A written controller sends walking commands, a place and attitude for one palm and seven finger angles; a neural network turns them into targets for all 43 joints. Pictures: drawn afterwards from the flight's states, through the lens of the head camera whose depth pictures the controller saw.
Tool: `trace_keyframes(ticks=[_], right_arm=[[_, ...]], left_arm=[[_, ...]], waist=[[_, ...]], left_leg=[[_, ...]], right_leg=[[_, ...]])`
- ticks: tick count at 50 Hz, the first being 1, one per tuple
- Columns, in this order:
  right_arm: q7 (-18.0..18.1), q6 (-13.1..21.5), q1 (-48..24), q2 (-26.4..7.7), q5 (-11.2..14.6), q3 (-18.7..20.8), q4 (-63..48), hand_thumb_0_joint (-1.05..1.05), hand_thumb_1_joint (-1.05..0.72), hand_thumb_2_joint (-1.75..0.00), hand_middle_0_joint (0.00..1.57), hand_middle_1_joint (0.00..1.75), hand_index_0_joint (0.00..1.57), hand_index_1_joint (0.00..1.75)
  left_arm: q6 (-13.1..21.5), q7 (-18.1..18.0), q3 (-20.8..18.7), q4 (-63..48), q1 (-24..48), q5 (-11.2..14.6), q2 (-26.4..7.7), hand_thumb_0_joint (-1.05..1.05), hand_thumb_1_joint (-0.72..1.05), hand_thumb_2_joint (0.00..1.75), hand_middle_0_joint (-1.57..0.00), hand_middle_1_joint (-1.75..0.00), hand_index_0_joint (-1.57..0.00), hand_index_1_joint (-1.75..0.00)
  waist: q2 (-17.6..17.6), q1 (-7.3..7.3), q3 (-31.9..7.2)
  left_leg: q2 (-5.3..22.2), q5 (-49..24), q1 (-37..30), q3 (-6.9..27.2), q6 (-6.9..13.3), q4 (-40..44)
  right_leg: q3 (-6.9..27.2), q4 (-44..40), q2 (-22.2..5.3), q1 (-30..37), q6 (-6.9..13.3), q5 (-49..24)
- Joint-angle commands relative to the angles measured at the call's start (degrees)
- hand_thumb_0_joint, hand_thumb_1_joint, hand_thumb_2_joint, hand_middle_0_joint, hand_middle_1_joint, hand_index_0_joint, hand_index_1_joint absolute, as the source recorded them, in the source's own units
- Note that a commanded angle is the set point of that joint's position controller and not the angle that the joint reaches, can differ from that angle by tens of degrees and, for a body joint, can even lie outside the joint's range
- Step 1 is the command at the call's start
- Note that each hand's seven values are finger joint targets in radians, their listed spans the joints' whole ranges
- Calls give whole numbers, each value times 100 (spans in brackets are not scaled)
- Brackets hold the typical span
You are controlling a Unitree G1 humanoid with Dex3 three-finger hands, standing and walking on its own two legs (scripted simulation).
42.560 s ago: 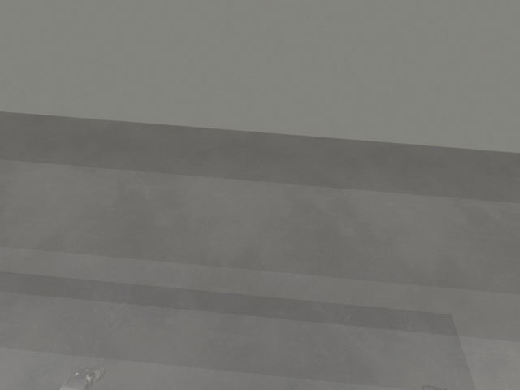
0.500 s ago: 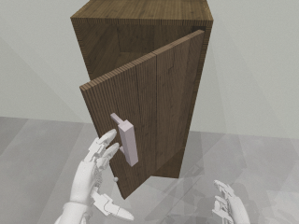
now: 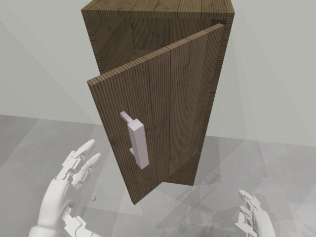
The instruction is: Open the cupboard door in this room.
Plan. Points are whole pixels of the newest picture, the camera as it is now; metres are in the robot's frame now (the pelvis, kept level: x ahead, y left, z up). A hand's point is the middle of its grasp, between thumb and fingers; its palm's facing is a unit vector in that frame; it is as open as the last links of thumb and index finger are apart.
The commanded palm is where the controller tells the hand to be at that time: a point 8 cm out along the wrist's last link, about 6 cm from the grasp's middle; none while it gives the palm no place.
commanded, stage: draw the hand back to the body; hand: left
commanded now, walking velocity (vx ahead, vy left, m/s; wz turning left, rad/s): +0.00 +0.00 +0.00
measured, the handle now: (134, 141) +0.31 +0.09 +0.11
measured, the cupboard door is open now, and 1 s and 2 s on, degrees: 49 49 49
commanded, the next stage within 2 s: step back with the hand held close in 1.52 s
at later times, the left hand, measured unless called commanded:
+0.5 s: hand (52, 183) +0.19 +0.22 +0.14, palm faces +0.00 -0.99 -0.16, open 16.0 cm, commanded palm +0.15 +0.27 +0.16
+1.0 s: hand (15, 157) +0.21 +0.28 +0.18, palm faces +0.36 -0.85 -0.39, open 10.8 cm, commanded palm +0.17 +0.32 +0.20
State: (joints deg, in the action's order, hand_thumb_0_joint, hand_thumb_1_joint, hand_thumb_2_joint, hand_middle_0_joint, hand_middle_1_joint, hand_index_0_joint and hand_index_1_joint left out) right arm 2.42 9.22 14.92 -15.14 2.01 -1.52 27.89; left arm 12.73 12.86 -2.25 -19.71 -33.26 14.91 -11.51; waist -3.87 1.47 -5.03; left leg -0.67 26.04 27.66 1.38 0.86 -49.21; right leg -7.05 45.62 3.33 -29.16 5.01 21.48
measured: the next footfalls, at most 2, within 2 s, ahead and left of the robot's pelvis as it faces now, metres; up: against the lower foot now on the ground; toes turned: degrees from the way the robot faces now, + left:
none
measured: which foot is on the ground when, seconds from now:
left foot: down 0.00-1.00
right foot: down 0.00-1.00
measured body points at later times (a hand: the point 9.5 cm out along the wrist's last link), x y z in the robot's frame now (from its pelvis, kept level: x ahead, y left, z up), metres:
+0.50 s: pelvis +0.01 +0.05 +0.01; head +0.00 +0.05 +0.46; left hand +0.18 +0.27 +0.15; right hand +0.21 -0.15 -0.04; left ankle -0.01 +0.11 -0.70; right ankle +0.03 -0.06 -0.70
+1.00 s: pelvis +0.02 +0.05 +0.04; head +0.01 +0.03 +0.49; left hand +0.19 +0.32 +0.20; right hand +0.20 -0.17 -0.04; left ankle -0.01 +0.11 -0.70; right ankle +0.03 -0.06 -0.70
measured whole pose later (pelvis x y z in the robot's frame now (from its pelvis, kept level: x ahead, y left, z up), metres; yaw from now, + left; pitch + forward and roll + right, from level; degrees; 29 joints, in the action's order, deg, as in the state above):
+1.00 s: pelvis +0.02 +0.05 +0.04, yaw -2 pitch -3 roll -1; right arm 3.0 6.5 12.4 -12.9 0.1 -2.3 34.6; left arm 3.6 -6.8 -14.6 -26.3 -29.9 3.2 -18.8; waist -3.6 3.7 0.0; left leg -3.3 17.4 6.5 -1.8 4.2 -26.5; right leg -2.6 25.1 1.6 -9.5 1.4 13.1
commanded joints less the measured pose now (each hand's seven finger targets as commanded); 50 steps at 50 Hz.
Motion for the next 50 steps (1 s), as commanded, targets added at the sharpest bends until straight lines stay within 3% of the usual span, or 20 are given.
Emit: trace_keyframes(ticks=[1, 2, 3, 5, 7, 11, 14, 17, 20, 22, 23, 24, 25, 26, 29, 34, 38, 42, 46, 50], right_arm=[[79, 420, -694, -398, 59, 173, -1029, 0, -90, -90, 20, 30, 20, 30], [84, 426, -729, -401, 63, 177, -1002, 0, -90, -90, 20, 30, 20, 30], [90, 447, -745, -368, 73, 140, -1032, 0, -90, -90, 20, 30, 20, 30], [112, 479, -734, -362, 101, 131, -1014, 0, -90, -90, 20, 30, 20, 30], [121, 517, -767, -378, 101, 117, -1003, 0, -90, -90, 20, 30, 20, 30], [114, 598, -733, -417, 127, 63, -1008, 0, -90, -90, 20, 30, 20, 30], [97, 635, -712, -438, 119, 66, -970, 0, -90, -90, 20, 30, 20, 30], [85, 628, -733, -432, 107, 53, -922, 0, -90, -90, 20, 30, 20, 30], [72, 631, -710, -440, 116, 42, -924, 0, -90, -90, 20, 30, 20, 30], [83, 620, -724, -462, 116, 51, -855, 0, -90, -90, 20, 30, 20, 30], [182, 575, -724, -416, -23, 69, -951, 0, -90, -90, 20, 30, 20, 30], [203, 545, -607, -312, -91, 41, -880, 0, -90, -90, 20, 30, 20, 30], [174, 502, -579, -324, -92, 46, -860, 0, -90, -90, 20, 30, 20, 30], [141, 436, -621, -360, -91, 47, -818, 0, -90, -90, 20, 30, 20, 30], [121, 351, -681, -398, -138, 67, -724, 0, -90, -90, 20, 30, 20, 30], [140, 247, -800, -399, -161, 95, -604, 0, -90, -90, 20, 30, 20, 30], [140, 244, -854, -421, -183, 110, -483, 0, -90, -90, 20, 30, 20, 30], [131, 191, -914, -435, -187, 157, -361, 0, -90, -90, 20, 30, 20, 30], [127, 71, -979, -426, -162, 179, -296, 0, -90, -90, 20, 30, 20, 30], [120, 16, -1039, -407, -145, 199, -225, 0, -90, -90, 20, 30, 20, 30]], left_arm=[[214, -117, -646, -1363, 442, 29, -828, 0, -50, 30, -15, -30, -15, -30], [156, -171, -763, -1377, 449, 10, -932, 0, -50, 30, -15, -30, -15, -30], [112, -180, -601, -1438, 479, 18, -746, 0, -50, 30, -15, -30, -15, -30], [23, -206, -714, -1463, 468, 85, -766, 0, -50, 30, -15, -30, -15, -30], [-91, -152, -732, -1425, 336, 135, -754, 0, -50, 30, -15, -30, -15, -30], [-348, -25, -507, -1708, 399, 108, -628, 0, -50, 30, -15, -30, -15, -30], [-525, -1, -653, -1901, 371, 70, -772, 0, -50, 30, -15, -30, -15, -30], [-689, -38, -745, -1974, 396, 35, -824, 0, -50, 30, -15, -30, -15, -30], [-763, -60, -790, -2208, 511, 47, -826, 0, -40, 34, -15, -30, -15, -30], [-828, -60, -938, -2135, 524, 66, -918, 0, -32, 37, -16, -30, -16, -30], [-655, -895, -1004, -2847, 845, -816, -1583, 0, -29, 39, -16, -30, -16, -30], [-748, -1247, -776, -2484, 231, -877, -1023, 0, -26, 40, -16, -30, -16, -30], [-809, -1395, -648, -2345, -17, -922, -813, 0, -22, 42, -16, -30, -16, -30], [-811, -1495, -572, -2386, 26, -1003, -749, 0, -18, 43, -16, -30, -16, -30], [-746, -1757, -724, -2428, 276, -1161, -970, 0, -8, 48, -16, -30, -16, -30], [-678, -1963, -993, -2307, 339, -1246, -1133, 0, 9, 55, -17, -30, -17, -30], [-605, -2038, -1196, -2392, 506, -1270, -1262, 0, 23, 62, -18, -30, -18, -30], [-603, -2071, -1514, -2090, 429, -1244, -1411, 0, 37, 68, -18, -30, -18, -30], [-596, -2066, -1786, -1818, 598, -1194, -1507, 0, 51, 74, -19, -30, -19, -30], [-542, -2064, -1996, -1801, 833, -1171, -1642, 0, 65, 80, -19, -30, -19, -30]], waist=[[469, 13, -436], [370, 70, -439], [302, 43, -348], [263, 84, -361], [370, 110, -417], [132, 77, -278], [161, 105, -423], [55, 137, -300], [16, 123, -259], [68, 141, -258], [-11, 274, -216], [-57, 189, -13], [165, 153, 113], [-56, 144, 152], [-188, 139, 76], [-58, 173, 58], [-303, 193, 12], [-24, 229, -27], [142, 223, 150], [-85, 222, 119]], left_leg=[[-43, -619, 349, 92, 63, 492], [-29, -681, 280, 96, 67, 542], [-35, -705, 195, 93, 76, 622], [-17, -749, 61, 121, 76, 798], [0, -923, -32, 164, 83, 891], [47, -1124, -339, 259, 59, 1226], [66, -1445, -515, 312, 5, 1310], [95, -1635, -630, 380, -101, 1429], [139, -1750, -784, 466, -213, 1543], [151, -1807, -849, 493, -242, 1586], [271, -1758, -676, 547, -148, 1890], [288, -1706, -668, 549, -185, 2005], [319, -1775, -637, 592, -234, 2067], [368, -1975, -745, 621, -266, 2128], [413, -2330, -1034, 611, -318, 2282], [437, -2465, -1346, 574, -349, 2560], [482, -2907, -1597, 627, -436, 2728], [431, -3202, -1707, 459, -407, 2744], [370, -2839, -1671, 339, -327, 2847], [333, -2792, -1795, 276, -281, 2893]], right_leg=[[1536, -1450, -726, 904, -500, 226], [1470, -1440, -692, 930, -447, 265], [1373, -1436, -646, 851, -434, 221], [1138, -1366, -526, 845, -390, 154], [973, -1277, -455, 932, -378, -201], [511, -1039, -283, 845, -341, -737], [404, -973, -254, 968, -331, -1065], [310, -961, -212, 956, -305, -1153], [239, -958, -185, 912, -314, -1154], [240, -1002, -173, 971, -305, -1179], [590, -1178, -248, 1400, -258, -1126], [572, -1255, -292, 1419, -250, -1058], [531, -1265, -296, 1428, -256, -1074], [544, -1288, -295, 1460, -261, -1084], [554, -1438, -321, 1675, -263, -1208], [585, -1698, -317, 1965, -270, -1276], [592, -1816, -324, 2146, -286, -1434], [598, -2007, -319, 2382, -274, -1716], [627, -2183, -308, 2460, -281, -1684], [669, -2302, -316, 2543, -281, -1735]])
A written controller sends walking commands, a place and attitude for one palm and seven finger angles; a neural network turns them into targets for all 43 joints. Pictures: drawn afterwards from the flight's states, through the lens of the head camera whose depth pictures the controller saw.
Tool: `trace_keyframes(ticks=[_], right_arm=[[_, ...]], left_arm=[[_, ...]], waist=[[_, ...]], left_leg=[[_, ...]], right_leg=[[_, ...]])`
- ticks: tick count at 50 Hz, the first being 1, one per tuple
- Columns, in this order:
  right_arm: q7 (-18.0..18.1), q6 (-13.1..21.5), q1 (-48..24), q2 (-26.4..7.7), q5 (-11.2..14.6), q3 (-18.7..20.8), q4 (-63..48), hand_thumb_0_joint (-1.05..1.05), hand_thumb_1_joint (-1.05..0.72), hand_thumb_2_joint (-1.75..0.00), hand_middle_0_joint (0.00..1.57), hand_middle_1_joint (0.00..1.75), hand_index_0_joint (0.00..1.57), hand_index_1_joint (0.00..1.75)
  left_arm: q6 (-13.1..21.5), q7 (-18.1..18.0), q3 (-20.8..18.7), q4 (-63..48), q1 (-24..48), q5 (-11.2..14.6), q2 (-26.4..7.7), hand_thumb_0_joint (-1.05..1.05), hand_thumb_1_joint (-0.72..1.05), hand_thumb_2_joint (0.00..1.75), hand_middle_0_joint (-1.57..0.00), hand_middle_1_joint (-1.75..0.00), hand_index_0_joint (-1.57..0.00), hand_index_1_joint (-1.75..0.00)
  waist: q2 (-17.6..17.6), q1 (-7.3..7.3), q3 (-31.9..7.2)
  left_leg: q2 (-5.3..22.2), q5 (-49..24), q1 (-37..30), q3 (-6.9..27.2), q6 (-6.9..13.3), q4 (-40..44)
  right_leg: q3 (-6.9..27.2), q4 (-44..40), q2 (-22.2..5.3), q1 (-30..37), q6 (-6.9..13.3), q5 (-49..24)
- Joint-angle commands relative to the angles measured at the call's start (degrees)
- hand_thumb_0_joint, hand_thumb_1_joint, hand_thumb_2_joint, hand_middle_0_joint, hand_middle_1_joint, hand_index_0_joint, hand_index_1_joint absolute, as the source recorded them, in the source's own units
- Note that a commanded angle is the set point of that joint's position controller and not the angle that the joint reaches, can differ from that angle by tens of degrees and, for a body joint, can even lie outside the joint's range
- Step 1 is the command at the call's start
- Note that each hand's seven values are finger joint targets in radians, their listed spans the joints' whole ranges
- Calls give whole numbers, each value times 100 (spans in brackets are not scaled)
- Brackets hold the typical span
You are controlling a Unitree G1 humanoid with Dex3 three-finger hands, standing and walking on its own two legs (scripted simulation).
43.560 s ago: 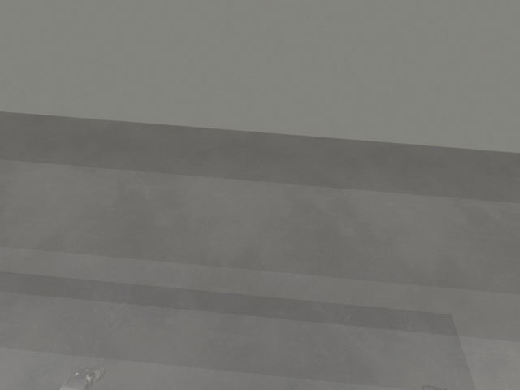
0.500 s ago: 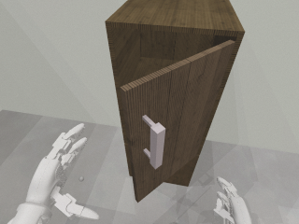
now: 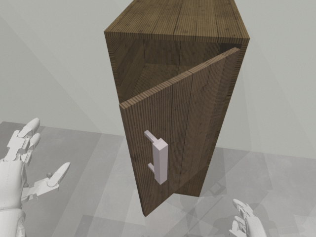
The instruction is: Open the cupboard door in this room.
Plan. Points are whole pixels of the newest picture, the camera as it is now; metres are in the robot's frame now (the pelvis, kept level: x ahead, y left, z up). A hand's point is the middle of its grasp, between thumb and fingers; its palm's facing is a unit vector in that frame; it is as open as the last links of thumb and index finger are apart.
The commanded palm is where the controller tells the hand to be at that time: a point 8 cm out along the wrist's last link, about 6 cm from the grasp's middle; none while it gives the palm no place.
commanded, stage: draw the hand back to the body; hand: left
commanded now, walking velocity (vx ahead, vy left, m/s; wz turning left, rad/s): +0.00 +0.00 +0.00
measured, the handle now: (155, 157) +0.29 +0.05 +0.07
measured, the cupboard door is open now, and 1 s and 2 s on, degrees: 49 49 49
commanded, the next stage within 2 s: step back with the hand held close in 0.52 s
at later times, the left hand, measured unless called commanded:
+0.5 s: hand (57, 177) +0.18 +0.22 +0.15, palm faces +0.44 -0.81 -0.38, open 7.5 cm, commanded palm +0.13 +0.26 +0.17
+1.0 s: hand (55, 176) +0.18 +0.22 +0.15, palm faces +0.32 -0.81 -0.49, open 7.4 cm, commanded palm +0.12 +0.27 +0.18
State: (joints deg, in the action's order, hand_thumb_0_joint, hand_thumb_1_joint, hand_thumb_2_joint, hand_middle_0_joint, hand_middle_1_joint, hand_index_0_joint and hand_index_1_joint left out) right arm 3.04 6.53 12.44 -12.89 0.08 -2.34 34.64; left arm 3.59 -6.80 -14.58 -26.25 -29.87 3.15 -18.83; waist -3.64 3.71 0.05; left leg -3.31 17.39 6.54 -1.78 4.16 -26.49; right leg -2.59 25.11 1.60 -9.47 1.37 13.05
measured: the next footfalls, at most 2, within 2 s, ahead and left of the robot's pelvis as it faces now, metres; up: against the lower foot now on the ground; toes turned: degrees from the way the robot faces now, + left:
right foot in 1.42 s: -0.18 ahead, -0.10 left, +0.00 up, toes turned -1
left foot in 1.78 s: -0.15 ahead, +0.09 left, +0.00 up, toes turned -3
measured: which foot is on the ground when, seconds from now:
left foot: down 0.00-1.00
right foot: down 0.00-1.00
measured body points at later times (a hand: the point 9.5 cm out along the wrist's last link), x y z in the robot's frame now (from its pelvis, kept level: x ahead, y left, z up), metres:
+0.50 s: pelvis -0.01 -0.04 +0.00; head -0.03 -0.07 +0.45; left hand +0.15 +0.26 +0.17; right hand +0.18 -0.26 -0.08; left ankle -0.03 +0.06 -0.74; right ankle +0.01 -0.11 -0.74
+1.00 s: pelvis -0.03 -0.02 +0.00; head -0.01 -0.02 +0.45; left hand +0.16 +0.26 +0.17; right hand +0.13 -0.28 -0.08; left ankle -0.03 +0.07 -0.74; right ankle +0.01 -0.11 -0.74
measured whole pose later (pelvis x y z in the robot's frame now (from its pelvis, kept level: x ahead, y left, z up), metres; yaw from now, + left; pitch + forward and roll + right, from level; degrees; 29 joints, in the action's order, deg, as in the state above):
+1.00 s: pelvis -0.03 -0.02 +0.00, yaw -2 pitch +0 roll +0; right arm 3.9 1.6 11.2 -14.2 1.1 1.2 33.3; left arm 9.6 -7.2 -21.2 -26.7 -31.5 1.9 -23.3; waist -0.6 -0.1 1.4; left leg -1.9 14.9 13.3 -1.5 2.7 -27.9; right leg -1.1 25.0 3.6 -16.2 3.0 9.1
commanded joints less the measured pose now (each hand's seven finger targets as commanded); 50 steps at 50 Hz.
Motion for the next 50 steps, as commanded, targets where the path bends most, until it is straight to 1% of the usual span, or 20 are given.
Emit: trace_keyframes(ticks=[1, 7, 11, 16, 17, 20, 23, 26, 31, 32, 33, 34, 35, 36, 37, 40, 42, 43, 47, 50], right_arm=[[66, 303, -814, -624, 41, 290, -890, 0, -90, -90, 20, 30, 20, 30], [82, 285, -872, -611, 60, 312, -761, 0, -90, -90, 20, 30, 20, 30], [39, 255, -890, -627, 70, 336, -739, 0, -90, -90, 20, 30, 20, 30], [58, 241, -963, -608, 59, 361, -724, 0, -90, -90, 20, 30, 20, 30], [69, 253, -986, -620, 51, 358, -713, 0, -90, -90, 20, 30, 20, 30], [81, 295, -1023, -558, 47, 351, -699, 0, -90, -90, 20, 30, 20, 30], [88, 348, -1044, -538, 48, 343, -650, 0, -90, -90, 20, 30, 20, 30], [69, 387, -1017, -529, 45, 339, -615, 0, -90, -90, 20, 30, 20, 30], [66, 367, -1069, -540, 53, 384, -585, 0, -90, -90, 20, 30, 20, 30], [81, 372, -1115, -563, 63, 393, -574, 0, -90, -90, 20, 30, 20, 30], [69, 261, -812, -729, 146, 424, -830, 0, -90, -90, 20, 30, 20, 30], [60, 155, -792, -620, 104, 432, -700, 0, -90, -90, 20, 30, 20, 30], [34, 73, -814, -608, 105, 437, -734, 0, -90, -90, 20, 30, 20, 30], [8, 18, -798, -640, 117, 440, -777, 0, -90, -90, 20, 30, 20, 30], [16, 0, -814, -652, 110, 446, -807, 0, -90, -90, 20, 30, 20, 30], [19, -60, -697, -697, 142, 454, -871, 0, -90, -90, 20, 30, 20, 30], [75, -82, -722, -738, 132, 486, -897, 0, -90, -90, 20, 30, 20, 30], [89, -93, -711, -725, 128, 495, -960, 0, -90, -90, 20, 30, 20, 30], [137, -188, -741, -721, 116, 548, -1061, 0, -90, -90, 20, 30, 20, 30], [142, -234, -703, -704, 123, 565, -1157, 0, -90, -90, 20, 30, 20, 30]], left_arm=[[394, -106, -861, -1192, 560, 14, -995, 0, 69, 81, -19, -30, -19, -30], [425, -133, -1243, -966, 761, 74, -1267, 0, 90, 90, -20, -30, -20, -30], [415, -64, -916, -691, 669, 95, -934, 0, 90, 90, -20, -30, -20, -30], [473, -63, -1017, -649, 761, 112, -1095, 0, 90, 90, -20, -30, -20, -30], [496, -80, -1116, -684, 818, 109, -1221, 0, 90, 90, -20, -30, -20, -30], [550, -89, -1124, -770, 847, 109, -1217, 0, 90, 90, -20, -30, -20, -30], [574, -103, -1104, -847, 883, 93, -1222, 0, 90, 90, -20, -30, -20, -30], [601, -102, -1044, -771, 848, 98, -1147, 0, 90, 90, -20, -30, -20, -30], [621, -70, -1060, -438, 728, 121, -1119, 0, 90, 90, -20, -30, -20, -30], [649, -92, -1197, -552, 1115, 141, -1322, 0, 90, 90, -20, -30, -20, -30], [881, -143, -1993, -836, 1568, 6, -2013, 0, 90, 90, -20, -30, -20, -30], [896, -86, -1646, -302, 944, -12, -1507, 0, 90, 90, -20, -30, -20, -30], [863, -55, -1487, -154, 649, -36, -1334, 0, 90, 90, -20, -30, -20, -30], [876, -21, -1291, -217, 596, -70, -1192, 0, 90, 90, -20, -30, -20, -30], [934, -21, -1254, -336, 570, -80, -1169, 0, 90, 90, -20, -30, -20, -30], [967, -78, -1180, -616, 315, -101, -1201, 0, 90, 90, -20, -30, -20, -30], [982, -164, -1359, -945, 296, -105, -1433, 0, 90, 90, -20, -30, -20, -30], [986, -187, -1436, -1129, 240, -114, -1498, 0, 90, 90, -20, -30, -20, -30], [991, -277, -1826, -1433, 98, -124, -1827, 0, 90, 90, -20, -30, -20, -30], [991, -285, -1826, -1360, -147, -109, -1689, 0, 90, 90, -20, -30, -20, -30]], waist=[[-160, 10, -457], [-210, 26, -409], [102, -34, -229], [299, -6, -277], [236, 13, -304], [102, 20, -368], [-238, 8, -332], [-190, -11, -198], [291, 9, -19], [233, 12, -81], [421, -231, 205], [731, -256, 35], [919, -241, 8], [870, -264, -80], [539, -256, -219], [408, -302, -729], [106, -307, -933], [140, -309, -1002], [172, -312, -1087], [125, -316, -960]], left_leg=[[568, -1868, 296, 526, -574, 609], [486, -1854, 229, 400, -466, 589], [476, -1665, 158, 335, -348, 617], [416, -1263, 143, 257, -220, 586], [403, -1254, 163, 261, -213, 578], [371, -1176, 121, 234, -201, 559], [354, -1188, 51, 198, -208, 523], [346, -1120, 59, 188, -211, 545], [360, -944, 119, 177, -167, 550], [356, -913, 99, 184, -158, 535], [440, -422, 336, 374, -100, 213], [405, -357, 287, 407, -83, -80], [382, -358, 307, 379, -81, -267], [376, -320, 390, 367, -94, -411], [397, -312, 479, 387, -101, -421], [484, -572, 381, 413, -121, -132], [567, -1009, 330, 426, -115, 24], [629, -1236, 391, 464, -123, 115], [754, -1801, 761, 668, -157, 138], [838, -1677, 1112, 798, -138, 210]], right_leg=[[252, -286, -155, 629, 85, -949], [319, -462, -179, 734, 104, -1157], [340, -573, -184, 592, 47, -1088], [461, -744, -226, 632, 17, -866], [479, -755, -249, 690, 32, -873], [567, -815, -281, 713, 21, -802], [645, -880, -304, 670, 31, -841], [634, -956, -298, 602, 15, -706], [689, -1078, -309, 514, -25, -361], [728, -1113, -348, 537, -15, -300], [1566, -1490, -655, -200, -124, -340], [1651, -1549, -856, -259, -128, -298], [1646, -1560, -948, -338, -165, -398], [1635, -1502, -1025, -357, -165, -481], [1544, -1371, -1094, -245, -106, -707], [1389, -1011, -1090, -53, -84, -917], [1196, -705, -1018, 123, -113, -1452], [1097, -501, -936, 230, -98, -1735], [1040, -32, -804, 458, 10, -2402], [1053, 180, -701, 407, 28, -2249]])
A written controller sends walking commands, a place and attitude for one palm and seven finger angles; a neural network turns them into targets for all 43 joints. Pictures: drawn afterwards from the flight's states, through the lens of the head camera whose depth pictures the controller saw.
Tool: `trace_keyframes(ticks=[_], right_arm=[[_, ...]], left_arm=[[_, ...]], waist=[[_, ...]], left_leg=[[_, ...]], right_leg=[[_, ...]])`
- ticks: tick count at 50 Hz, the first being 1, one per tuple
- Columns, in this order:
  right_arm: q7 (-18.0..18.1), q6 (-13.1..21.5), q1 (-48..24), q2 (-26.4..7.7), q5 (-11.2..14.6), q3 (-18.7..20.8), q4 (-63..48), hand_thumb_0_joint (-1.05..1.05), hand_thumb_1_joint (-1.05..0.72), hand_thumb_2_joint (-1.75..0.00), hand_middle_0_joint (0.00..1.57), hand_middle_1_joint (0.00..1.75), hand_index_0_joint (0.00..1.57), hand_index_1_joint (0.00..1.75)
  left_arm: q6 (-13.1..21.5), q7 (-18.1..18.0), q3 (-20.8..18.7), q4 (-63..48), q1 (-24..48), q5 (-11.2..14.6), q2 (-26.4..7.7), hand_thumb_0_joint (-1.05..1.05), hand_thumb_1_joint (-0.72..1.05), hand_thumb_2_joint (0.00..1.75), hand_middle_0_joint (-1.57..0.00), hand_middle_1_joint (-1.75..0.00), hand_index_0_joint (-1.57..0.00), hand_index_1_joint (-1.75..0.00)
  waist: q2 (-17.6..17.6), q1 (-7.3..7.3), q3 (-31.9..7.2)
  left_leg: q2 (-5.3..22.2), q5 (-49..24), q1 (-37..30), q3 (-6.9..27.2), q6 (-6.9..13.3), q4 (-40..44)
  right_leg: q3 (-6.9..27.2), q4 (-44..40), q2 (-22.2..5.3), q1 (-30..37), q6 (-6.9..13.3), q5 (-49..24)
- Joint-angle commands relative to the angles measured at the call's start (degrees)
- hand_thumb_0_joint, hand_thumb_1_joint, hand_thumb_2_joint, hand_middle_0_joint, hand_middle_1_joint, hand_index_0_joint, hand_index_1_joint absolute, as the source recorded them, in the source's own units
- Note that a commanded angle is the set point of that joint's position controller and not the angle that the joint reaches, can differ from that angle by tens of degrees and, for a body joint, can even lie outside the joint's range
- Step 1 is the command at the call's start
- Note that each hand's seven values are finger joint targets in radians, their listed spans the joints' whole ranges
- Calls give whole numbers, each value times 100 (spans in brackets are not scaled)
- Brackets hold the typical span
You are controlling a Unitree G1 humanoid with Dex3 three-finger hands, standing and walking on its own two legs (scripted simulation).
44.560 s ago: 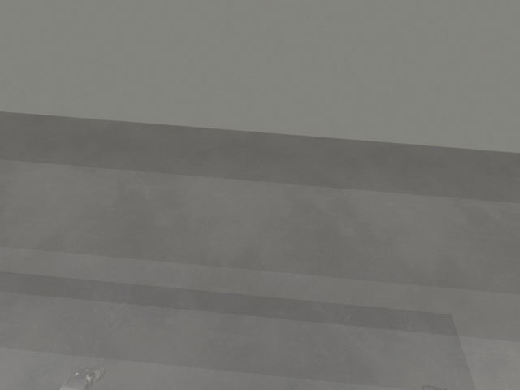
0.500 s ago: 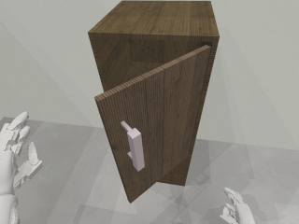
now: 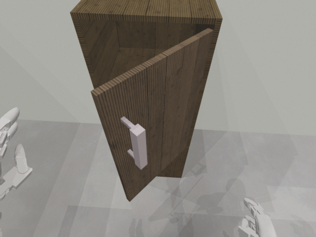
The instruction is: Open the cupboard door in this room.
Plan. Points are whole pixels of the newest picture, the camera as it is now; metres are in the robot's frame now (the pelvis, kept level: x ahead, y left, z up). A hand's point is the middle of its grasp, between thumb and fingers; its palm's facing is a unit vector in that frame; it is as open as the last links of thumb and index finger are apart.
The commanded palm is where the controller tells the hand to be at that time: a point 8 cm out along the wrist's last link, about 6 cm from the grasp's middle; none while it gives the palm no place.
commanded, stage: step back with the hand held close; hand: left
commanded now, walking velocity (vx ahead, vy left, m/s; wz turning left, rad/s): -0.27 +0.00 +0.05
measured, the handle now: (133, 143) +0.32 +0.08 +0.07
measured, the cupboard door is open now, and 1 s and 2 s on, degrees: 49 49 49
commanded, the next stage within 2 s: stop stepping back and stand still in 0.86 s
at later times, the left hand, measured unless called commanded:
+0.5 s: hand out of the picture +0.13 +0.26 +0.16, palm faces +0.41 -0.79 -0.46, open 7.4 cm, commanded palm +0.05 +0.31 +0.18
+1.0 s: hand out of the picture -0.04 +0.27 +0.17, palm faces +0.33 -0.81 -0.48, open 7.4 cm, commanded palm -0.10 +0.32 +0.18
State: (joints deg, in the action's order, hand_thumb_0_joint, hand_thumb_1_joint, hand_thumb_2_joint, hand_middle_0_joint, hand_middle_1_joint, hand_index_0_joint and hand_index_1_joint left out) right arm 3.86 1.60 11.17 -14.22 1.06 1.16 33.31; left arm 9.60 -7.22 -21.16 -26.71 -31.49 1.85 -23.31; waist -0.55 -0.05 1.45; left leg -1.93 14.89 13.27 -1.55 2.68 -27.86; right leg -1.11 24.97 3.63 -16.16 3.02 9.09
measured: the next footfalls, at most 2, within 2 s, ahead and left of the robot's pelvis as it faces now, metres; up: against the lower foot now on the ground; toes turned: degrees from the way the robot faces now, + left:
right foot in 0.42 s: -0.14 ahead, -0.09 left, +0.00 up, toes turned +2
left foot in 0.78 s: -0.12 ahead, +0.11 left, +0.00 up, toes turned +0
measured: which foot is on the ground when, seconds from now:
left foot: down 0.00-0.56, up 0.58-0.76, down 0.78-1.00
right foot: down 0.00-0.20, up 0.22-0.40, down 0.42-0.82, up 0.84-1.00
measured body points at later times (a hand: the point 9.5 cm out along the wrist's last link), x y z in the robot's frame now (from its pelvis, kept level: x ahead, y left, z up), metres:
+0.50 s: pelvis -0.09 +0.01 -0.01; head -0.04 +0.01 +0.44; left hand +0.10 +0.30 +0.18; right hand +0.09 -0.20 -0.10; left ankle +0.00 +0.09 -0.74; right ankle -0.18 -0.09 -0.74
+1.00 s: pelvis -0.25 +0.03 +0.00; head -0.21 +0.06 +0.45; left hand -0.06 +0.32 +0.20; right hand -0.06 -0.20 -0.06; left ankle -0.16 +0.11 -0.74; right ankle -0.30 -0.11 -0.68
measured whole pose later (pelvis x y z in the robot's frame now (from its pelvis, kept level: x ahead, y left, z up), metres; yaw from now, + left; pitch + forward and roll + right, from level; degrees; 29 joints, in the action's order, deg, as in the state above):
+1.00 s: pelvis -0.25 +0.03 +0.00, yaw -2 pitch +1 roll -3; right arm 2.6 7.5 9.1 -9.7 -0.6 -0.5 32.9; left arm 11.3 -7.7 -24.6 -35.9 -32.8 2.5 -27.2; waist 2.0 1.1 3.1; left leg 0.5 4.1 20.4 -1.2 3.2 -22.9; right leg 1.7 52.1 3.6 -21.2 -1.3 27.1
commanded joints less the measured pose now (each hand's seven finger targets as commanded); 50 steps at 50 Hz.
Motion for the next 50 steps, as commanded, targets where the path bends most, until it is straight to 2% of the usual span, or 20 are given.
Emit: trace_keyframes(ticks=[1, 2, 7, 12, 14, 18, 21, 24, 26, 29, 31, 33, 36, 38, 40, 41, 42, 44, 48, 50], right_arm=[[58, 246, -576, -564, 19, 215, -1034, 0, -90, -90, 20, 30, 20, 30], [57, 235, -614, -609, 5, 233, -1036, 0, -90, -90, 20, 30, 20, 30], [47, 252, -551, -678, -51, 247, -1121, 0, -90, -90, 20, 30, 20, 30], [156, 402, -320, -673, -351, 303, -1072, 0, -90, -90, 20, 30, 20, 30], [140, 509, -156, -587, -395, 290, -963, 0, -90, -90, 20, 30, 20, 30], [68, 718, -187, -506, -281, 218, -693, 0, -90, -90, 20, 30, 20, 30], [-46, 710, -308, -536, -148, 159, -567, 0, -90, -90, 20, 30, 20, 30], [-82, 579, -506, -513, -51, 159, -658, 0, -90, -90, 20, 30, 20, 30], [-93, 459, -551, -445, 54, 185, -801, 0, -90, -90, 20, 30, 20, 30], [-113, 286, -846, -365, 147, 108, -1034, 0, -90, -90, 20, 30, 20, 30], [-103, 247, -951, -297, 105, 95, -998, 0, -90, -90, 20, 30, 20, 30], [-27, 223, -984, -240, 30, 19, -927, 0, -90, -90, 20, 30, 20, 30], [106, 226, -780, -341, -44, -32, -801, 0, -90, -90, 20, 30, 20, 30], [180, 283, -639, -482, -30, 20, -757, 0, -90, -90, 20, 30, 20, 30], [132, 352, -375, -638, -22, 226, -853, 0, -90, -90, 20, 30, 20, 30], [45, 450, -248, -652, -6, 298, -877, 0, -90, -90, 20, 30, 20, 30], [35, 560, -373, -553, -103, 260, -865, 0, -90, -90, 20, 30, 20, 30], [-22, 726, -389, -588, -235, 242, -890, 0, -90, -90, 20, 30, 20, 30], [-36, 906, -324, -541, -119, 278, -645, 0, -90, -90, 20, 30, 20, 30], [-54, 895, -358, -499, -85, 211, -673, 0, -90, -90, 20, 30, 20, 30]], left_arm=[[388, -239, -1155, -1268, -67, 22, -1187, 0, 90, 90, -20, -30, -20, -30], [380, -232, -1177, -1237, -150, 14, -1161, 0, 90, 90, -20, -30, -20, -30], [383, -199, -1114, -1169, -125, -82, -973, 0, 90, 90, -20, -30, -20, -30], [373, -374, -989, -1396, 376, -298, -835, 0, 90, 90, -20, -30, -20, -30], [413, -416, -912, -1358, 381, -295, -712, 0, 90, 90, -20, -30, -20, -30], [461, -397, -788, -1610, 555, -143, -772, 0, 90, 90, -20, -30, -20, -30], [570, -244, -836, -1699, 692, -41, -946, 0, 90, 90, -20, -30, -20, -30], [590, -170, -1055, -1643, 403, 76, -1123, 0, 90, 90, -20, -30, -20, -30], [510, -150, -1184, -1546, 9, 196, -1157, 0, 90, 90, -20, -30, -20, -30], [455, -102, -1499, -1255, -637, 263, -1375, 0, 90, 90, -20, -30, -20, -30], [429, -72, -1538, -1160, -606, 197, -1436, 0, 90, 90, -20, -30, -20, -30], [382, -89, -1405, -1057, -250, 95, -1409, 0, 90, 90, -20, -30, -20, -30], [398, -147, -1030, -1145, 266, 24, -1226, 0, 90, 90, -20, -30, -20, -30], [446, -164, -829, -1479, 567, -2, -1231, 0, 90, 90, -20, -30, -20, -30], [547, -208, -957, -1832, 418, -43, -1361, 0, 90, 90, -20, -30, -20, -30], [585, -198, -995, -1881, 214, 8, -1367, 0, 90, 90, -20, -30, -20, -30], [587, -181, -1121, -1884, -115, 29, -1453, 0, 90, 90, -20, -30, -20, -30], [648, -131, -1098, -2500, 213, -3, -1396, 0, 90, 90, -20, -30, -20, -30], [475, -234, -1120, -2048, -188, 93, -1160, 0, 90, 90, -20, -30, -20, -30], [309, -232, -1117, -1809, -373, 154, -1063, 0, 90, 90, -20, -30, -20, -30]], waist=[[-160, 56, -1053], [-420, 76, -1031], [-618, 93, -714], [-696, -33, -297], [-693, -90, -296], [-790, -86, -843], [-797, -24, -1395], [-281, 51, -1871], [442, 40, -2091], [1087, 154, -1357], [885, 196, -717], [586, 104, -385], [1, -29, -254], [-468, -67, -471], [-967, 79, -1346], [-965, 104, -1658], [-1501, 129, -1790], [-1368, 111, -1528], [-806, 43, -1336], [-806, -33, -1120]], left_leg=[[737, -1364, 547, 814, 24, 410], [768, -1337, 680, 882, 42, 512], [1101, -321, 1889, 1172, 245, 1013], [1680, 693, 2706, 1761, 556, 1626], [1681, 200, 2198, 1755, 642, 1454], [1515, -2134, -156, 1684, 358, 917], [1317, -3635, -1170, 1374, 84, 457], [1028, -3597, -1174, 816, 67, 4], [694, -2885, -1009, 304, 17, -453], [137, 402, 830, 106, -133, -1592], [137, 1076, 1525, 378, -205, -2491], [287, 998, 1460, 319, -296, -2266], [219, 272, 955, 108, -312, -841], [378, -1405, 265, 222, -291, 453], [1291, -4663, -898, 887, 49, 432], [1589, -5124, -1332, 1034, 220, 345], [1820, -5683, -1195, 1459, 397, 460], [2009, -4058, -119, 1529, 506, 1048], [1750, -3076, -494, 1172, 534, 1184], [1562, -566, -117, 1169, 407, 1677]], right_leg=[[874, 266, -859, 1064, -154, -1791], [834, 357, -807, 1113, -159, -1696], [624, 1089, -491, 1483, -279, -887], [402, 2347, -109, 1312, -350, 940], [398, 2380, -92, 897, -339, 1422], [265, 920, -188, -33, -334, 1750], [259, -86, -225, 237, -274, 494], [490, -141, -530, 612, -270, -1502], [674, -3, -907, 620, -425, -2891], [1216, -246, -1712, 816, -245, -4236], [1439, -387, -2008, 450, 105, -3899], [1358, -295, -1920, 268, 336, -4052], [1008, -105, -1404, 444, 131, -4255], [676, 248, -962, 642, -202, -3629], [448, 817, -333, 277, -524, -835], [454, 1158, -233, -33, -481, 452], [410, 1750, -169, -265, -388, 1507], [472, 3023, -89, 95, -365, 2153], [233, 3079, -79, -432, -495, 1863], [75, 2733, -32, -178, -511, 1841]])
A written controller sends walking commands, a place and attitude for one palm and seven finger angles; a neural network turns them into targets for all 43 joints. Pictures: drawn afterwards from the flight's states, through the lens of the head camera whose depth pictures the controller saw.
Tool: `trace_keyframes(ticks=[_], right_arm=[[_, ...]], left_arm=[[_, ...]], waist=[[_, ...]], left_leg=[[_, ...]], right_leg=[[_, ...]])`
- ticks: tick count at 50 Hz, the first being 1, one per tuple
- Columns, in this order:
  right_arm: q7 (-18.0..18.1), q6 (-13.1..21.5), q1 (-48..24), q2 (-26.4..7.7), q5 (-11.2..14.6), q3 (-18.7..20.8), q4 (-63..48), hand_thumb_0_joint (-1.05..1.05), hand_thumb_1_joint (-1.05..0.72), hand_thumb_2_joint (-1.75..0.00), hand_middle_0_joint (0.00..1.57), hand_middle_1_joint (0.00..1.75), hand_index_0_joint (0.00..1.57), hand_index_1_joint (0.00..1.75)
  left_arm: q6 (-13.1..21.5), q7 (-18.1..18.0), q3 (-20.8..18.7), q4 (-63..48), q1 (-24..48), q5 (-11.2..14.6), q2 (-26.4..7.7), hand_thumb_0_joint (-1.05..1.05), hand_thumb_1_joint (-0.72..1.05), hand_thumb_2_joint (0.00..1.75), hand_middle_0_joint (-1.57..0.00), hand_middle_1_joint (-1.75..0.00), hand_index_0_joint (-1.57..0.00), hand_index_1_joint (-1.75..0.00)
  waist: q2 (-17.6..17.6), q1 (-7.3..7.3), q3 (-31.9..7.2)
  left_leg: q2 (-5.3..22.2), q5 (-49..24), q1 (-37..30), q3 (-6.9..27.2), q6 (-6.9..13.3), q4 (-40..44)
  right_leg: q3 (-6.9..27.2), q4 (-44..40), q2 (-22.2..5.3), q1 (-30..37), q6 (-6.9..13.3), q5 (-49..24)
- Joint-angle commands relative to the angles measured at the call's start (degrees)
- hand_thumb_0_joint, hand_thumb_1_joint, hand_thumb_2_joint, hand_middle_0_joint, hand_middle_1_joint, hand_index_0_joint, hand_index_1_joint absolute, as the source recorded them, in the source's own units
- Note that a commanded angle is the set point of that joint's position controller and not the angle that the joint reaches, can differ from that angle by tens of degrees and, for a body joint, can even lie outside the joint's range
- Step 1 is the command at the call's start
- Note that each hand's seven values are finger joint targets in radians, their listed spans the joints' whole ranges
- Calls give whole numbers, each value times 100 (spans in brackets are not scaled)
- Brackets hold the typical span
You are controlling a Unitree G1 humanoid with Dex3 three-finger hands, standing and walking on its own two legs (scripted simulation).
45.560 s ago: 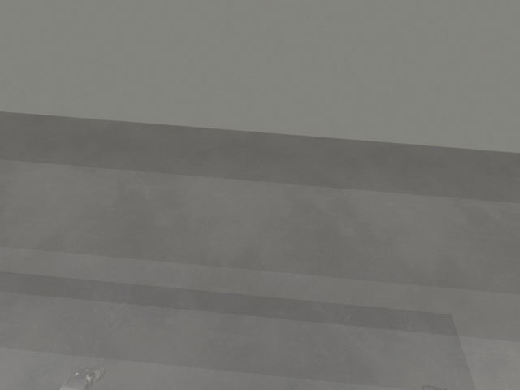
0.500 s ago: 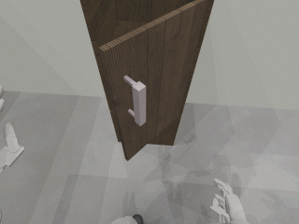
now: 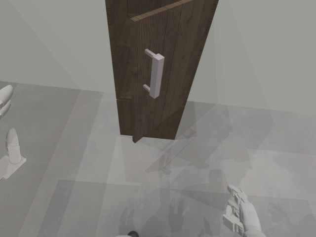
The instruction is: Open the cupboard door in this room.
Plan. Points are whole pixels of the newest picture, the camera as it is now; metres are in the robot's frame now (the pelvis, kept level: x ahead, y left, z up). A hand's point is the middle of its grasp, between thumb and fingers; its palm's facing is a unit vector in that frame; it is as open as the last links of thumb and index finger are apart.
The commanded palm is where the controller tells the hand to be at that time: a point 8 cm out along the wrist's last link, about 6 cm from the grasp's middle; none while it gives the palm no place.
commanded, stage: stop stepping back and stand still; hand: left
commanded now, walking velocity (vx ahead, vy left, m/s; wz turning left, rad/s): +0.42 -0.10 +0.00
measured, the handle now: (151, 74) +0.56 +0.08 +0.07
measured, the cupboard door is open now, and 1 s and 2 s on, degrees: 49 49 49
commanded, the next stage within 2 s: let the arm hang, fingers relaxed in 0.94 s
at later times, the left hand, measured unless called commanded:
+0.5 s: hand out of the picture +0.08 +0.27 +0.16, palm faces +0.52 -0.77 -0.38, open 7.4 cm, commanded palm +0.01 +0.30 +0.17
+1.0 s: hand out of the picture +0.08 +0.24 +0.15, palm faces +0.46 -0.77 -0.45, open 7.4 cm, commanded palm +0.02 +0.28 +0.17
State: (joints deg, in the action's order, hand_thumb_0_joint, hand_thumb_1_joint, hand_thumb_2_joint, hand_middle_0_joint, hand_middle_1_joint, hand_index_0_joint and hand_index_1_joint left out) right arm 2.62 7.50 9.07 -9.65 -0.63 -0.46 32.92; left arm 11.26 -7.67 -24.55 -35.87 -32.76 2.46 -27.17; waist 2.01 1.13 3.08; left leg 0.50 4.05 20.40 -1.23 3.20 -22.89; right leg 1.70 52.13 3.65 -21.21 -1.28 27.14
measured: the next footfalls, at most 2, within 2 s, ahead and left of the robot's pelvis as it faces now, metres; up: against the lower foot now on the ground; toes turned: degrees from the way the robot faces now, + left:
right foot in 0.18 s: -0.07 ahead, -0.13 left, +0.00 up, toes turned +7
left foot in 0.46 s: -0.10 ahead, +0.13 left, +0.00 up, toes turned +8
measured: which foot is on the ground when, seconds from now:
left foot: down 0.00-0.16, up 0.18-0.44, down 0.46-0.72, up 0.74-1.00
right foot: up 0.00-0.16, down 0.18-1.00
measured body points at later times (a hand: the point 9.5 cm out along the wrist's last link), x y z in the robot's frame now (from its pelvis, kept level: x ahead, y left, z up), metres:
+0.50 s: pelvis -0.12 -0.01 -0.01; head -0.13 +0.01 +0.44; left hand +0.05 +0.31 +0.18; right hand +0.02 -0.28 -0.09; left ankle -0.14 +0.12 -0.74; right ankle -0.16 -0.11 -0.74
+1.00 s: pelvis -0.11 -0.02 +0.00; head -0.10 -0.02 +0.45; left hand +0.05 +0.28 +0.18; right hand +0.05 -0.26 -0.09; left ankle -0.12 +0.10 -0.73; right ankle -0.08 -0.08 -0.74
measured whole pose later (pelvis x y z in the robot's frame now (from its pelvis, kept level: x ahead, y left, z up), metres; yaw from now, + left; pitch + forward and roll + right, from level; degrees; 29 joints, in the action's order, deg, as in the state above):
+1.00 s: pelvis -0.11 -0.02 +0.00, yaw +2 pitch +0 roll +1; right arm 4.2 7.0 13.7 -13.1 -1.2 0.1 36.8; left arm 12.0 -8.9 -22.1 -25.9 -29.5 0.7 -20.4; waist 1.1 0.9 1.6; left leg 1.6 18.2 16.6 -3.4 1.3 -35.1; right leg -7.2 26.0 1.4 -15.4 5.3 11.2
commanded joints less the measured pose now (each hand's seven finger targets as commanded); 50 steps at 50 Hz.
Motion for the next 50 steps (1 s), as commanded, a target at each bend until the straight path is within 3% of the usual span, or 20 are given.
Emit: trace_keyframes(ticks=[1, 4, 6, 7, 8, 10, 12, 15, 21, 23, 24, 26, 33, 34, 35, 36, 37, 43, 46, 50], right_arm=[[88, 275, -211, -925, 87, 330, -659, 0, -90, -90, 20, 30, 20, 30], [144, 216, -285, -874, 19, 273, -649, 0, -90, -90, 20, 30, 20, 30], [133, 144, -347, -804, 6, 266, -620, 0, -90, -90, 20, 30, 20, 30], [107, 86, -278, -745, 6, 261, -560, 0, -90, -90, 20, 30, 20, 30], [114, 25, -362, -734, 0, 235, -539, 0, -90, -90, 20, 30, 20, 30], [84, 29, -419, -956, -108, 211, -368, 0, -90, -90, 20, 30, 20, 30], [95, 64, -204, -916, 56, 287, -333, 0, -90, -90, 20, 30, 20, 30], [269, 164, -283, -865, 47, 256, -230, 0, -90, -90, 20, 30, 20, 30], [404, 386, 13, -890, -3, 289, -368, 0, -90, -90, 20, 30, 20, 30], [384, 385, 110, -1084, 47, 365, -546, 0, -90, -90, 20, 30, 20, 30], [310, 404, 136, -1053, 82, 366, -586, 0, -90, -90, 20, 30, 20, 30], [248, 485, 133, -946, -26, 342, -370, 0, -90, -90, 20, 30, 20, 30], [156, 373, -121, -976, 61, 278, -493, 0, -90, -90, 20, 30, 20, 30], [166, 326, -158, -948, 55, 276, -519, 0, -90, -90, 20, 30, 20, 30], [177, 267, -162, -893, 44, 287, -541, 0, -90, -90, 20, 30, 20, 30], [178, 227, -203, -873, 52, 324, -608, 0, -90, -90, 20, 30, 20, 30], [149, 198, -274, -912, 54, 347, -601, 0, -90, -90, 20, 30, 20, 30], [156, 161, -242, -746, 30, 211, -403, 0, -90, -90, 20, 30, 20, 30], [219, 265, -216, -776, -24, 223, -465, 0, -90, -90, 20, 30, 20, 30], [248, 285, -33, -886, -43, 292, -576, 0, -90, -90, 20, 30, 20, 30]], left_arm=[[68, -210, -815, -735, -278, 105, -665, 0, 90, 90, -20, -30, -20, -30], [-54, -246, -738, -486, -219, 97, -602, 0, 90, 90, -20, -30, -20, -30], [-84, -215, -685, -422, -185, 75, -679, 0, 90, 90, -20, -30, -20, -30], [-94, -207, -785, -472, -226, 37, -890, 0, 90, 90, -20, -30, -20, -30], [-75, -173, -689, -764, -53, 79, -931, 0, 90, 90, -20, -30, -20, -30], [89, -175, -1071, -1353, 685, 80, -1449, 0, 90, 90, -20, -30, -20, -30], [35, -68, -533, -665, 1060, 74, -880, 0, 90, 90, -20, -30, -20, -30], [196, -132, -417, 180, 1024, -122, -715, 0, 90, 90, -20, -30, -20, -30], [280, -300, -453, 24, 1146, -143, -625, 0, 90, 90, -20, -30, -20, -30], [364, -320, -532, -447, 819, -75, -621, 0, 90, 90, -20, -30, -20, -30], [419, -338, -563, -741, 909, -98, -704, 0, 90, 90, -20, -30, -20, -30], [452, -266, -764, -799, 854, -169, -940, 0, 90, 90, -20, -30, -20, -30], [275, -207, -801, -123, 44, -101, -686, 0, 90, 90, -20, -30, -20, -30], [276, -208, -830, 42, 102, -115, -709, 0, 90, 90, -20, -30, -20, -30], [277, -204, -879, 168, 224, -151, -821, 0, 90, 90, -20, -30, -20, -30], [241, -205, -938, 237, 378, -153, -926, 0, 90, 90, -20, -30, -20, -30], [257, -204, -884, 260, 667, -132, -889, 0, 90, 90, -20, -30, -20, -30], [487, -134, -571, 100, 978, -168, -648, 0, 90, 90, -20, -30, -20, -30], [466, -241, -523, -208, 892, -182, -625, 0, 90, 90, -20, -30, -20, -30], [482, -337, -657, -530, 483, -126, -635, 0, 90, 90, -20, -30, -20, -30]], waist=[[-1186, -167, -1122], [-1757, -145, -964], [-1332, -99, -888], [-276, -145, -942], [852, -91, -728], [674, -135, -575], [763, -290, -571], [-194, -181, 29], [298, -98, -543], [-1246, -205, -1055], [-1830, -214, -1096], [-1729, -263, -697], [-1411, -124, -299], [-1039, -91, -233], [-79, -65, -88], [1167, -62, -166], [1142, -36, -247], [299, -175, -507], [363, -19, -635], [-561, -64, -827]], left_leg=[[1204, 2025, -460, 1065, 248, 1573], [803, 3454, 256, 756, -266, 2195], [275, 3162, 414, 169, -671, 1296], [-137, 2333, -199, -297, -645, -377], [-280, 1645, -463, 66, -516, -2429], [-103, 1245, 1138, 286, -527, -4229], [-35, 942, 1445, 184, -559, -4336], [249, 1321, 1364, 10, -307, -2939], [-35, 1457, -666, -601, -47, -101], [940, 256, -2049, 896, 423, 173], [1597, -1226, -2712, 1752, 734, 18], [1830, -1249, -2177, 2007, 957, 309], [1140, 1646, 574, 176, 271, 71], [973, 2317, 961, 33, 159, -293], [528, 2767, 1301, -163, -14, -1308], [6, 2875, 1476, -361, -186, -2814], [-28, 2836, 1438, 22, -227, -4010], [188, 1518, 222, -105, -316, -3100], [44, 1661, -253, -339, -190, -1648], [252, 1076, -1046, 116, -77, 219]], right_leg=[[-387, -329, 0, 620, -45, 71], [-964, -1677, 343, 1788, 153, 620], [-938, -3320, 168, 2201, 379, 418], [-133, -4146, -662, 1263, 664, 262], [1488, -4770, -1840, -167, 983, 438], [1912, -4822, -2569, -181, 1305, -24], [1241, -4512, -1811, 244, 820, 911], [1117, -4175, -1905, 567, 1012, -98], [671, -3017, -1360, 984, 817, -917], [-87, -1204, -591, 150, 286, -1726], [-501, -483, -352, -848, 107, -511], [-414, -70, -398, -1180, 88, 480], [-975, -1821, -276, 1537, 68, -935], [-693, -2118, -361, 1837, 156, -851], [417, -2866, -800, 1721, 442, -332], [2355, -3828, -1885, 1276, 937, 458], [3209, -4336, -2491, 877, 1172, 879], [798, -4025, -1784, 291, 873, -742], [733, -4057, -1708, 669, 865, -513], [533, -3347, -1261, 1070, 429, -971]])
